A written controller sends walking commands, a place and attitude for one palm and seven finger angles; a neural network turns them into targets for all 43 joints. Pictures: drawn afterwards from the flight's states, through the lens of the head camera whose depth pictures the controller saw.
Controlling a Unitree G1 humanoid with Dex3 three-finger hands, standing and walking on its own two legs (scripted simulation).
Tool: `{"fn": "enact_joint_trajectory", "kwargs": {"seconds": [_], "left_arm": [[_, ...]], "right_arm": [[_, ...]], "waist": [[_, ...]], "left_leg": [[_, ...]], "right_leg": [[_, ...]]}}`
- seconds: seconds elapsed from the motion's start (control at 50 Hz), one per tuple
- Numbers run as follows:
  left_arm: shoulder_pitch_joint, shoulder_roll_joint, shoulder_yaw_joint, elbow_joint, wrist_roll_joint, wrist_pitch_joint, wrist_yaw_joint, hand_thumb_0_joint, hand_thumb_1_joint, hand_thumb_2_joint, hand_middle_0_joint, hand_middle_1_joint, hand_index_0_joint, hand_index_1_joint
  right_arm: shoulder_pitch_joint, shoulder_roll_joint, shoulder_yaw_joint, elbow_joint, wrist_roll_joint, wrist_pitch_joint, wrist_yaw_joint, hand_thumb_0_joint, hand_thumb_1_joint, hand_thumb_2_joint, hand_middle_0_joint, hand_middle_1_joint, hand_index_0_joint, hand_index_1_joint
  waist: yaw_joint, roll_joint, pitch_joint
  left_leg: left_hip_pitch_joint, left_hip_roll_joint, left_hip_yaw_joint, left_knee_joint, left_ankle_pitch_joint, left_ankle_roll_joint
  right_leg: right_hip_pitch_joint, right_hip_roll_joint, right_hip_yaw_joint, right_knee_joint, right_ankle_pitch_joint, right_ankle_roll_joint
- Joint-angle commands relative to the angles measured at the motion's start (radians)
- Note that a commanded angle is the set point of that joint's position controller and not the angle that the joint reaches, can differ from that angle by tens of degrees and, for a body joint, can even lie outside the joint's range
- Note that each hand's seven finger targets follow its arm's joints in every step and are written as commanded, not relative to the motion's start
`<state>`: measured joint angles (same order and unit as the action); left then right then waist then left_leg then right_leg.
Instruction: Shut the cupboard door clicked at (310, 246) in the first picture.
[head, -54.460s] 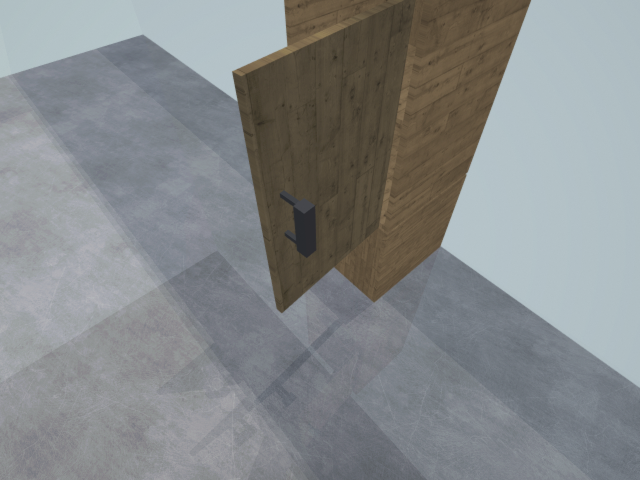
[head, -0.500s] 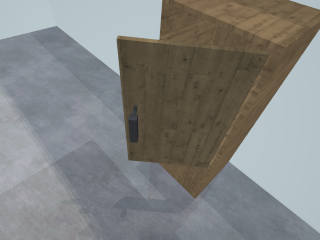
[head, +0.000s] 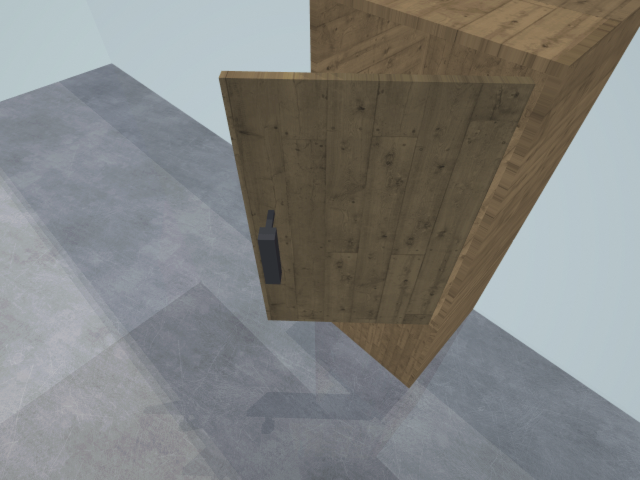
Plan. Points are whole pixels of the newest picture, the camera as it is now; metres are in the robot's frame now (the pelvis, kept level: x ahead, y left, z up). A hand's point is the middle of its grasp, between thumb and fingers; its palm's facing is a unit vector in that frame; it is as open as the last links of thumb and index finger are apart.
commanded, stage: look again from close up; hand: left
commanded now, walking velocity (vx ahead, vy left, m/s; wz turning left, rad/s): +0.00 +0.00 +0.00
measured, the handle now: (272, 246) +0.48 +0.11 -0.03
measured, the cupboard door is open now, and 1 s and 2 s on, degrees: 42 42 42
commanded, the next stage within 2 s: raise the hand and make a fist in 0.38 s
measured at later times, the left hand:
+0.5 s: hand out of the picture +0.04 +0.15 -0.16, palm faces +0.00 -0.97 -0.26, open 7.4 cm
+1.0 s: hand out of the picture +0.12 +0.15 -0.07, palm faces +0.07 -1.00 -0.03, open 5.7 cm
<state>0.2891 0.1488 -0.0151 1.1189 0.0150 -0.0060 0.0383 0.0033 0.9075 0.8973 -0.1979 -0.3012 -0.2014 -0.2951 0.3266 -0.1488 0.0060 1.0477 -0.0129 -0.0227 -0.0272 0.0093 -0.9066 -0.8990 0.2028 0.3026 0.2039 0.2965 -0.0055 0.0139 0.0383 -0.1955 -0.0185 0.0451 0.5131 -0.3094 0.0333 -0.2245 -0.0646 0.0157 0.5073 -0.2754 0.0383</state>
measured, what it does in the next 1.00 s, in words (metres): lowers itself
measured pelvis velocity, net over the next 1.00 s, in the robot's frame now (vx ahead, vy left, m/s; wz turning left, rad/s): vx -0.06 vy -0.05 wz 0.06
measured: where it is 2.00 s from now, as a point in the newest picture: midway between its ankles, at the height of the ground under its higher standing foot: outside the picture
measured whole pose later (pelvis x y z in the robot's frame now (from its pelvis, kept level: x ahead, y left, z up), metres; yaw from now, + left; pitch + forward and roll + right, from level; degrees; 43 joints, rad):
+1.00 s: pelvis -0.06 -0.05 -0.12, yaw +3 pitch +13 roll -1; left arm 0.42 0.21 0.15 0.03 -0.29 -0.50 -0.34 0.02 0.90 0.90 -0.50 -0.63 -0.51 -0.63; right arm 0.14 -0.25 -0.03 0.49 0.02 -0.29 -0.07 0.02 -0.91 -0.90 0.20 0.30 0.20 0.30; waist 0.06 0.00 -0.12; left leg -0.99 0.03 -0.06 1.32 -0.56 -0.04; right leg -0.98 -0.04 -0.08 1.29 -0.54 -0.02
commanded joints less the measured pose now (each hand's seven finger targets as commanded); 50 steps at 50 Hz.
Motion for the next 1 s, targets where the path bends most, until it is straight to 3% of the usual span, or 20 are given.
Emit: {"fn": "enact_joint_trajectory", "kwargs": {"seconds": [0.0, 0.1, 0.32, 0.44, 0.46, 0.48, 0.5, 0.52, 0.54, 0.56, 0.58, 0.6, 0.64, 0.7, 0.76, 0.8, 0.82, 0.88, 0.92, 0.98], "left_arm": [[0.053, 0.094, 0.013, -0.039, 0.000, -0.017, 0.003, 0.000, 0.900, 0.900, -0.200, -0.300, -0.200, -0.300], [0.035, 0.114, 0.020, -0.045, -0.001, -0.016, 0.000, 0.000, 0.900, 0.900, -0.200, -0.300, -0.200, -0.300], [0.007, 0.162, 0.034, -0.057, -0.001, -0.027, -0.003, 0.000, 0.900, 0.900, -0.200, -0.300, -0.200, -0.300], [-0.016, 0.180, 0.041, -0.063, -0.001, -0.028, -0.004, 0.000, 0.900, 0.900, -0.200, -0.300, -0.200, -0.300], [0.106, 0.169, 0.048, -0.028, 0.001, -0.041, 0.037, 0.000, 0.900, 0.900, -0.200, -0.300, -0.200, -0.300], [-0.849, 0.809, 0.491, -1.603, -0.127, -0.363, 0.025, 0.000, 0.900, 0.900, -0.200, -0.300, -0.200, -0.300], [-0.051, 0.203, 0.074, -1.159, -0.121, -0.248, 0.022, 0.000, 0.900, 0.900, -0.218, -0.320, -0.218, -0.320], [0.147, -0.019, 0.011, -1.209, -0.187, -0.119, 0.016, 0.000, 0.900, 0.900, -0.237, -0.340, -0.237, -0.340], [-0.017, 0.059, 0.061, -1.111, -0.163, -0.135, 0.037, 0.000, 0.900, 0.900, -0.255, -0.360, -0.255, -0.360], [0.053, 0.042, 0.119, -1.017, -0.179, -0.173, 0.011, 0.000, 0.900, 0.900, -0.273, -0.380, -0.273, -0.380], [0.129, 0.080, 0.178, -0.940, -0.190, -0.236, -0.026, 0.000, 0.900, 0.900, -0.292, -0.400, -0.292, -0.400], [0.186, 0.052, 0.197, -0.864, -0.208, -0.317, -0.075, 0.000, 0.900, 0.900, -0.310, -0.420, -0.310, -0.420], [0.321, 0.028, 0.223, -0.815, -0.243, -0.492, -0.203, 0.000, 0.900, 0.900, -0.347, -0.460, -0.347, -0.460], [0.256, 0.122, 0.273, -0.852, -0.268, -0.728, -0.397, 0.000, 0.900, 0.900, -0.402, -0.520, -0.402, -0.520], [0.152, 0.184, 0.302, -0.970, -0.330, -0.661, -0.474, 0.000, 0.900, 0.900, -0.457, -0.580, -0.457, -0.580], [0.057, 0.198, 0.302, -1.114, -0.357, -0.604, -0.459, 0.000, 0.900, 0.900, -0.493, -0.620, -0.493, -0.620], [-0.020, 0.201, 0.282, -1.205, -0.369, -0.597, -0.445, 0.000, 0.900, 0.900, -0.512, -0.640, -0.512, -0.640], [-0.080, 0.193, 0.228, -1.403, -0.341, -0.609, -0.392, 0.000, 0.900, 0.900, -0.567, -0.700, -0.567, -0.700], [-0.129, 0.183, 0.169, -1.453, -0.316, -0.594, -0.376, 0.000, 0.900, 0.900, -0.603, -0.740, -0.603, -0.740], [-0.082, 0.179, 0.155, -1.382, -0.299, -0.524, -0.376, 0.000, 0.900, 0.900, -0.658, -0.800, -0.658, -0.800]], "right_arm": [[0.040, -0.114, -0.020, -0.071, 0.003, -0.020, -0.004, 0.000, -0.900, -0.900, 0.200, 0.300, 0.200, 0.300], [0.020, -0.122, -0.021, -0.050, 0.001, -0.015, 0.001, 0.000, -0.900, -0.900, 0.200, 0.300, 0.200, 0.300], [-0.017, -0.131, -0.022, -0.017, -0.001, -0.015, 0.000, 0.000, -0.900, -0.900, 0.200, 0.300, 0.200, 0.300], [-0.038, -0.144, -0.023, -0.004, -0.002, -0.013, -0.002, 0.000, -0.900, -0.900, 0.200, 0.300, 0.200, 0.300], [-0.110, -0.160, -0.038, -0.062, 0.012, -0.010, 0.008, 0.000, -0.900, -0.900, 0.200, 0.300, 0.200, 0.300], [-0.004, -0.333, -0.094, -0.303, -0.005, -0.199, -0.125, 0.000, -0.900, -0.900, 0.200, 0.300, 0.200, 0.300], [-0.130, -0.201, -0.037, -0.316, 0.048, -0.254, -0.114, 0.000, -0.900, -0.900, 0.200, 0.300, 0.200, 0.300], [-0.172, -0.185, -0.033, -0.382, 0.035, -0.305, -0.083, 0.000, -0.900, -0.900, 0.200, 0.300, 0.200, 0.300], [-0.109, -0.186, -0.051, -0.337, 0.052, -0.338, -0.063, 0.000, -0.900, -0.900, 0.200, 0.300, 0.200, 0.300], [-0.101, -0.203, -0.090, -0.359, 0.040, -0.345, -0.061, 0.000, -0.900, -0.900, 0.200, 0.300, 0.200, 0.300], [-0.117, -0.207, -0.099, -0.377, 0.024, -0.349, -0.051, 0.000, -0.900, -0.900, 0.200, 0.300, 0.200, 0.300], [-0.134, -0.199, -0.099, -0.398, 0.013, -0.351, -0.039, 0.000, -0.900, -0.900, 0.200, 0.300, 0.200, 0.300], [-0.154, -0.182, -0.109, -0.448, 0.004, -0.356, -0.005, 0.000, -0.900, -0.900, 0.200, 0.300, 0.200, 0.300], [-0.191, -0.192, -0.123, -0.525, 0.006, -0.352, 0.022, 0.000, -0.900, -0.900, 0.200, 0.300, 0.200, 0.300], [-0.224, -0.207, -0.120, -0.650, 0.031, -0.321, 0.010, 0.000, -0.900, -0.900, 0.200, 0.300, 0.200, 0.300], [-0.217, -0.206, -0.111, -0.703, 0.039, -0.316, -0.009, 0.000, -0.900, -0.900, 0.200, 0.300, 0.200, 0.300], [-0.205, -0.209, -0.104, -0.711, 0.039, -0.314, -0.019, 0.000, -0.900, -0.900, 0.200, 0.300, 0.200, 0.300], [-0.168, -0.206, -0.091, -0.703, 0.035, -0.320, -0.042, 0.000, -0.900, -0.900, 0.200, 0.300, 0.200, 0.300], [-0.152, -0.218, -0.073, -0.690, 0.030, -0.317, -0.055, 0.000, -0.900, -0.900, 0.200, 0.300, 0.200, 0.300], [-0.144, -0.220, -0.066, -0.673, 0.037, -0.314, -0.068, 0.000, -0.900, -0.900, 0.200, 0.300, 0.200, 0.300]], "waist": [[0.004, -0.028, 0.022], [0.003, -0.042, 0.069], [0.005, -0.075, 0.001], [0.008, -0.041, -0.012], [0.049, -0.314, -0.063], [-0.077, -0.091, -0.379], [-0.002, 0.302, -0.524], [0.055, 0.426, -0.435], [-0.058, 0.126, -0.167], [-0.037, -0.054, -0.056], [-0.018, -0.171, -0.048], [0.001, -0.270, -0.046], [0.067, -0.235, -0.139], [0.073, -0.176, -0.247], [0.081, -0.064, -0.329], [0.063, -0.053, -0.362], [0.036, -0.056, -0.363], [0.001, 0.015, -0.391], [-0.035, 0.026, -0.355], [-0.036, 0.009, -0.343]], "left_leg": [[-0.037, 0.122, -0.115, -0.116, 0.217, 0.012], [-0.041, 0.107, -0.102, -0.153, 0.129, 0.008], [0.028, 0.099, -0.056, -0.129, 0.196, -0.007], [0.036, 0.101, -0.044, -0.123, 0.221, -0.017], [-0.060, 0.127, -0.020, 0.110, 0.188, -0.044], [0.302, 0.090, 0.042, 0.216, 0.389, 0.000], [0.226, 0.032, -0.024, 0.066, 0.552, -0.005], [0.191, 0.053, -0.020, 0.022, 0.725, -0.043], [0.029, 0.058, -0.060, 0.068, 0.555, -0.039], [-0.116, 0.027, -0.039, 0.113, 0.381, -0.031], [-0.219, 0.011, -0.041, 0.169, 0.267, -0.029], [-0.329, 0.002, -0.045, 0.215, 0.182, -0.035], [-0.448, -0.018, -0.031, 0.315, 0.147, -0.059], [-0.635, -0.029, -0.018, 0.495, 0.057, -0.057], [-0.707, -0.040, 0.015, 0.571, -0.053, -0.031], [-0.721, -0.027, 0.000, 0.601, -0.106, -0.017], [-0.734, -0.017, -0.009, 0.625, -0.127, -0.011], [-0.688, 0.007, -0.038, 0.636, -0.124, -0.001], [-0.691, 0.017, -0.061, 0.634, -0.148, 0.007], [-0.727, 0.017, -0.076, 0.620, -0.204, -0.001]], "right_leg": [[-0.014, -0.016, 0.024, -0.040, 0.076, -0.068], [-0.045, -0.019, 0.044, -0.055, 0.061, -0.065], [-0.003, -0.038, 0.072, -0.071, 0.217, -0.075], [0.022, -0.046, 0.075, -0.077, 0.277, -0.080], [0.118, -0.108, 0.128, -0.079, 0.748, -0.037], [0.062, -0.033, 0.080, 0.060, 0.554, -0.050], [0.007, 0.042, -0.036, 0.216, 0.376, -0.055], [-0.041, 0.039, -0.104, 0.143, 0.236, -0.057], [-0.140, 0.040, -0.102, 0.106, 0.233, -0.039], [-0.206, 0.045, -0.109, 0.094, 0.279, -0.031], [-0.261, 0.038, -0.103, 0.133, 0.255, -0.025], [-0.310, 0.038, -0.097, 0.182, 0.193, -0.019], [-0.319, 0.024, -0.061, 0.315, 0.212, -0.035], [-0.401, 0.009, 0.031, 0.450, 0.136, -0.046], [-0.425, -0.005, 0.130, 0.416, -0.142, -0.051], [-0.470, 0.009, 0.138, 0.392, -0.315, -0.050], [-0.508, 0.018, 0.147, 0.395, -0.373, -0.048], [-0.575, 0.046, 0.090, 0.438, -0.345, -0.056], [-0.637, 0.067, 0.045, 0.474, -0.334, -0.061], [-0.653, 0.070, 0.019, 0.478, -0.373, -0.056]]}}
